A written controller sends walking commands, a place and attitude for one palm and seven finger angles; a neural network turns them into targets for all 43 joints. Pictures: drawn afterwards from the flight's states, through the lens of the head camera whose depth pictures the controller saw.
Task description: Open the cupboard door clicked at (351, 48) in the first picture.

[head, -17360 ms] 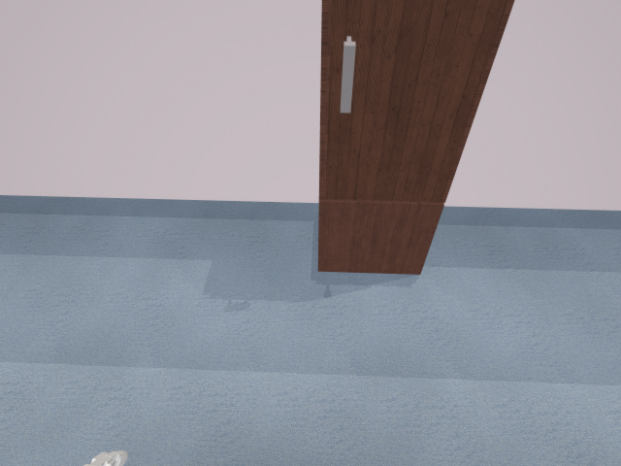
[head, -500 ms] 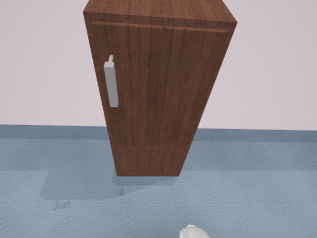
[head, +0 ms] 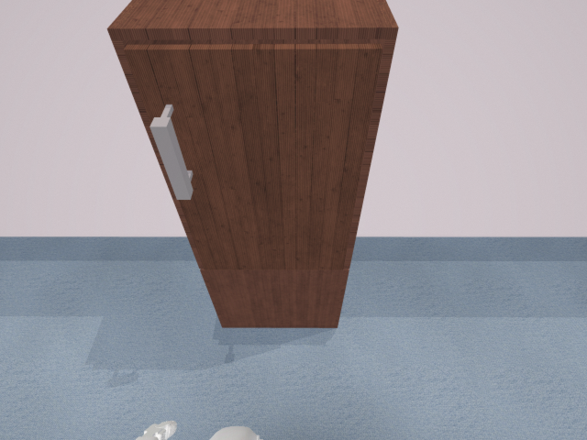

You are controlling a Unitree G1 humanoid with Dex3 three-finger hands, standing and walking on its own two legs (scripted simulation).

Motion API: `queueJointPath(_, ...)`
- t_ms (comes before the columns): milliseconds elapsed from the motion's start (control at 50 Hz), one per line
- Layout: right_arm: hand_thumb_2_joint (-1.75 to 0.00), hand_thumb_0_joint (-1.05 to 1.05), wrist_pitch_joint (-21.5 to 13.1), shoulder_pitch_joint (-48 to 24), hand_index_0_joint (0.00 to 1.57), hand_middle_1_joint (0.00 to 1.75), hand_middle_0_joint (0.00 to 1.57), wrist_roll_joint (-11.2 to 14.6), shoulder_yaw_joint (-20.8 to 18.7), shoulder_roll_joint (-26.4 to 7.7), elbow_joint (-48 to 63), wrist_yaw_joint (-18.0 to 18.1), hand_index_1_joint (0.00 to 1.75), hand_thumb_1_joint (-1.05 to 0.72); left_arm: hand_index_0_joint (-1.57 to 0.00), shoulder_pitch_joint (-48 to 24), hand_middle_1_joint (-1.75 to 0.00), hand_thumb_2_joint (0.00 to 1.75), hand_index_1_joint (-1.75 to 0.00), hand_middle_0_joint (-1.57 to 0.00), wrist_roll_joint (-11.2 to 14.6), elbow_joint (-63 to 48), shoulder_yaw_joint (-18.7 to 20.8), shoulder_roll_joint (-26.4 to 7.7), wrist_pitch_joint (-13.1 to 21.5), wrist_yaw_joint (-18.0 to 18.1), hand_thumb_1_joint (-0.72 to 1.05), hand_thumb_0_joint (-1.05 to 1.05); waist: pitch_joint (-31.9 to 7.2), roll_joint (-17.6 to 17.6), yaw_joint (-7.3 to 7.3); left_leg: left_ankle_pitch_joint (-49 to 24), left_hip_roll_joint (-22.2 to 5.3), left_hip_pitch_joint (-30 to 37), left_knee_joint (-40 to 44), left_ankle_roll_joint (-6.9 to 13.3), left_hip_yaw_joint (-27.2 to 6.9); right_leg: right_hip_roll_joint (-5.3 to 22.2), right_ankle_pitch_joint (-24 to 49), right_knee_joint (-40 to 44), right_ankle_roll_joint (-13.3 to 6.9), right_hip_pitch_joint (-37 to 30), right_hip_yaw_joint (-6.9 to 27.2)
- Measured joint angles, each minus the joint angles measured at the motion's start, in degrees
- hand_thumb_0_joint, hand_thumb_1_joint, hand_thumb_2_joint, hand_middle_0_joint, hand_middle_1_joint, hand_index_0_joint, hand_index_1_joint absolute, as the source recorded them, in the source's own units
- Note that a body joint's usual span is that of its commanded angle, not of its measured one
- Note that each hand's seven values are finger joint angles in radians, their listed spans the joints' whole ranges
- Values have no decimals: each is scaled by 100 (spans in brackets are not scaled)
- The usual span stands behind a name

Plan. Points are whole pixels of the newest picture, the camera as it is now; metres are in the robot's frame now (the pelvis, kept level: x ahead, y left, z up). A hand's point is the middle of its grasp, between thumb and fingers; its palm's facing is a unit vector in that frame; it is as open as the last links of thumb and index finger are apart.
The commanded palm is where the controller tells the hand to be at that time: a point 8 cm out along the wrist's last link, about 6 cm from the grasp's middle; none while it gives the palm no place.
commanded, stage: come to a stop and stand still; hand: left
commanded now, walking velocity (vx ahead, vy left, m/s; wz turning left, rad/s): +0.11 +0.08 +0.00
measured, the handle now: (176, 153) +0.55 +0.24 +0.08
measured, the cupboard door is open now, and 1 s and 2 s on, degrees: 0 0 0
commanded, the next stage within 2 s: look again from close up in 0.50 s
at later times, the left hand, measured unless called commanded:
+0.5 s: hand out of the picture -0.06 +0.21 -0.17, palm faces +0.05 -0.99 -0.16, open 7.4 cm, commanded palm none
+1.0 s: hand out of the picture +0.01 +0.16 -0.17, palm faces +0.01 -0.97 -0.25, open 7.3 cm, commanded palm none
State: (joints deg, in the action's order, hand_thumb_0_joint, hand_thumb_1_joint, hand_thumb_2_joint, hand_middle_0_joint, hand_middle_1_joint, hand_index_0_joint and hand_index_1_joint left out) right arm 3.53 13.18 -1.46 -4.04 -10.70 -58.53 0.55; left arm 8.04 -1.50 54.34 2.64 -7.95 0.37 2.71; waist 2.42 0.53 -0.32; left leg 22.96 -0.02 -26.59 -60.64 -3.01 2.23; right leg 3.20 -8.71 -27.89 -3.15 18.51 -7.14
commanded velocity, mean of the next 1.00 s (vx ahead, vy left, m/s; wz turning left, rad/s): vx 0.06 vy -0.04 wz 0.00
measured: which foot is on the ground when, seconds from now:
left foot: up 0.00-0.16, down 0.18-1.00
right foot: down 0.00-0.20, up 0.22-0.60, down 0.62-1.00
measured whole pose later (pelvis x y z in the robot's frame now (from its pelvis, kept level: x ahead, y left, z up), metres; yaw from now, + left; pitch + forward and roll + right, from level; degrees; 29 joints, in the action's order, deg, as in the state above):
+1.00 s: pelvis -0.01 -0.01 +0.00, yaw -1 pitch -1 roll +1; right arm -1.0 16.6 -1.2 -0.4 -10.0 -61.7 2.1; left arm 16.4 -0.9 62.7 0.3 -7.6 1.8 2.4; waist -0.8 -3.2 -0.6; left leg 17.4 -0.4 -10.3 -28.8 -0.5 1.6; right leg -1.3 -18.8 -30.8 -2.9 11.0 -2.1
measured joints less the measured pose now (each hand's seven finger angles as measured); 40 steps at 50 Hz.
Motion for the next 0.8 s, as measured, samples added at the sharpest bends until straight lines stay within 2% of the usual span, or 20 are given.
queueJointPath(100,-90,0,-57,-189,19,30,19,2,12,-29,272,-81,29,-91,-20,322,-30,89,-30,-20,-66,63,98,-265,-151,-28,91,-1,-138,128,172,9,-54,437,1121,117,-3,70,174,47,52,142,12)
queueJointPath(180,-90,0,-217,-19,19,30,19,7,101,1,362,-90,29,-91,-20,676,-30,89,-29,-20,-45,181,156,-445,-265,-62,91,-1,-329,162,261,-169,-82,1387,2859,286,65,49,157,-70,176,311,20)
queueJointPath(220,-90,0,-272,127,19,30,19,-42,140,103,330,-48,29,-91,-20,807,-30,89,-29,-20,-11,304,171,-512,-355,-78,91,0,-370,237,186,-516,-13,1426,3055,380,70,29,-730,-695,256,575,216)
queueJointPath(260,-90,0,-262,352,19,30,19,-82,220,198,287,-17,29,-91,-19,937,-30,89,-29,-20,-12,380,181,-510,-408,-132,91,0,-412,230,149,-687,-1,1475,3223,475,64,-121,-1066,-1653,258,905,490)
queueJointPath(340,-90,0,-310,729,20,30,20,-46,344,366,15,17,29,-91,-19,1128,-30,90,-29,-20,-39,451,159,-431,-265,-252,91,0,-408,179,159,-1064,18,1659,3803,504,17,-269,-621,-3202,289,1311,734)
queueJointPath(420,-90,0,-401,974,20,30,20,-17,378,524,-164,64,30,-91,-19,1286,-30,90,-29,-20,-42,593,120,-299,-228,-276,91,0,-400,227,104,-1203,81,1685,4037,500,91,-224,-439,-3694,344,1323,769)
queueJointPath(480,-90,0,-447,1095,20,30,20,-32,364,599,-250,94,30,-91,-19,1286,-30,90,-29,-20,-40,674,72,-178,-281,-282,91,0,-383,230,2,-1224,97,1629,4080,488,136,-119,-595,-3287,362,1116,682)
queueJointPath(580,-90,0,-435,1180,20,30,20,-73,342,599,-377,103,30,-91,-19,1076,-30,90,-29,-20,-36,697,-31,7,-223,-212,92,1,-291,116,-180,-1106,-2,1459,3842,365,147,-93,-1198,-1313,335,251,508)
queueJointPath(600,-90,0,-423,1176,20,30,20,-43,343,573,-395,77,30,-91,-19,1034,-30,90,-29,-20,-34,710,-81,-4,-151,-151,93,1,-264,99,-141,-988,-40,1336,3599,313,190,-109,-930,-898,291,72,526)
queueJointPath(620,-90,0,-381,1148,20,30,20,-27,337,549,-370,37,30,-91,-19,1033,-30,90,-29,-20,-26,660,-128,-37,-57,-110,93,2,-248,147,-80,-737,-32,1110,3200,281,273,-87,-1000,-501,213,-31,684)
queueJointPath(640,-90,0,-331,1034,20,30,20,-27,320,459,-353,7,30,-91,-20,971,-30,89,-29,-20,-17,668,-152,16,18,-70,93,2,-152,-6,-50,-492,-132,893,2773,281,225,-214,-1023,-546,173,50,711)
queueJointPath(680,-90,0,-289,843,20,30,20,-34,262,253,-271,-26,30,-91,-20,859,-30,89,-29,-20,-27,711,-228,148,89,-58,94,2,59,-437,-150,-141,-253,661,2213,342,-7,-456,-933,-638,139,21,557)
queueJointPath(720,-90,1,-329,736,20,30,20,-10,259,159,-233,-23,29,-91,-20,832,-30,89,-29,-20,-6,752,-229,182,163,-48,94,2,112,-614,-218,-85,-213,682,2153,378,-48,-546,-900,-635,124,-103,447)
queueJointPath(740,-90,1,-344,688,20,30,20,5,279,170,-240,-9,29,-91,-20,834,-30,89,-29,-20,18,782,-220,155,183,-22,94,2,98,-574,-212,-271,-172,786,2237,410,-92,-554,-932,-657,115,-176,448)
queueJointPath(800,-90,0,-433,653,19,30,20,11,345,283,-241,28,29,-91,-20,843,-30,89,-29,-20,56,867,-195,50,93,13,93,1,-128,-275,-172,-390,-60,1164,2548,335,-50,-456,-1091,-716,94,-383,511)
